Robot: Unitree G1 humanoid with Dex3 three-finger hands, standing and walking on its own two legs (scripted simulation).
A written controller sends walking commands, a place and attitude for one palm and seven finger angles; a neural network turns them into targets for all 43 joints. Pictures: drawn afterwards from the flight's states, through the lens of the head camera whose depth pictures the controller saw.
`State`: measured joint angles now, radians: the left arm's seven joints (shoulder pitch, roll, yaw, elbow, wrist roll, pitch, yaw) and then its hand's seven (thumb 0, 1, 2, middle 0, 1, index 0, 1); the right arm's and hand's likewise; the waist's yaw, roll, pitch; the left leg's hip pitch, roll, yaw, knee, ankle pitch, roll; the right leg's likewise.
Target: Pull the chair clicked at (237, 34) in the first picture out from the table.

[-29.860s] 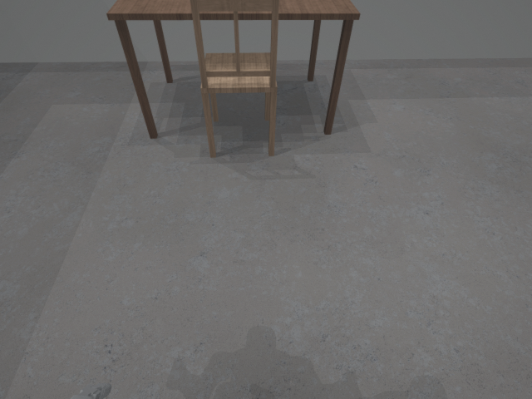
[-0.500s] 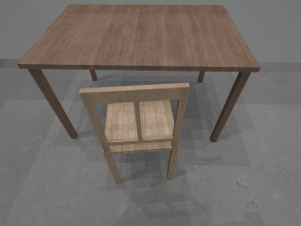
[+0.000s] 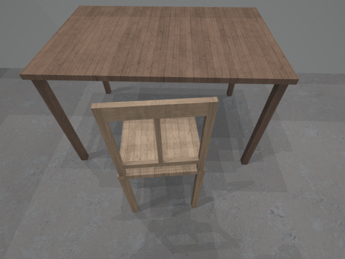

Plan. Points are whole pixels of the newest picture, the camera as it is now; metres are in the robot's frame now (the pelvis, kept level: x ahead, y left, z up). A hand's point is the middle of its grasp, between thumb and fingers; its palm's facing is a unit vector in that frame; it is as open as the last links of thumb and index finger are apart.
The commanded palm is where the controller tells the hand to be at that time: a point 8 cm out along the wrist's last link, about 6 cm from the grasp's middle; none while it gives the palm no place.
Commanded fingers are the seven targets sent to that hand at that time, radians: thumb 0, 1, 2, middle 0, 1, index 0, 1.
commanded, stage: look to check the result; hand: left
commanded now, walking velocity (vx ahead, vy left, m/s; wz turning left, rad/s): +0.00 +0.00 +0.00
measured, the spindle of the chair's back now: (159, 141) +0.51 +0.08 -0.12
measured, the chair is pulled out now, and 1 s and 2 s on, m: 0.13 0.13 0.13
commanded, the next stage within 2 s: take the last steps up to it in 0.02 s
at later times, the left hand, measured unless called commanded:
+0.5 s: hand out of the picture +0.03 +0.16 -0.18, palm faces +0.04 -0.98 -0.20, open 7.3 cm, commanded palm none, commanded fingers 0.00 0.90 0.90 -0.20 -0.30 -0.20 -0.30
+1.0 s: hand out of the picture +0.07 +0.17 -0.18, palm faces +0.04 -0.97 -0.26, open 7.3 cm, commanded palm none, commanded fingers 0.00 0.90 0.90 -0.20 -0.30 -0.20 -0.30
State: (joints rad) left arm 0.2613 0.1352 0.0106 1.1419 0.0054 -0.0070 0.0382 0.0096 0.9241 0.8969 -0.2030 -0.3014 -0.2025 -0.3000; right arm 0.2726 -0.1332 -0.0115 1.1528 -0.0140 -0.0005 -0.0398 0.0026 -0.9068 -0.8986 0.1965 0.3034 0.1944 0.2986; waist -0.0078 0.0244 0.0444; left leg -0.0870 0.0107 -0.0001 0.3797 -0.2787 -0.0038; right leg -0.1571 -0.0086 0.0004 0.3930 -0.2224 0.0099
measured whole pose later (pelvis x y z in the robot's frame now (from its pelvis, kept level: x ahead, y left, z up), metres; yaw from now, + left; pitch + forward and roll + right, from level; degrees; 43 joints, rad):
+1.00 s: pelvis +0.04 -0.02 -0.01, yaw +0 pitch +1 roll +0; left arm 0.23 0.16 0.04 1.05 0.01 0.00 0.05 0.01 0.92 0.90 -0.20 -0.30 -0.20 -0.30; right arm 0.19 -0.16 -0.05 1.06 -0.01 0.02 -0.05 0.01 -0.92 -0.90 0.20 0.30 0.20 0.30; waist 0.00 0.02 0.08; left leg -0.12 0.03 0.06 0.44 -0.32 -0.01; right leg -0.17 0.01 -0.01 0.47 -0.31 -0.02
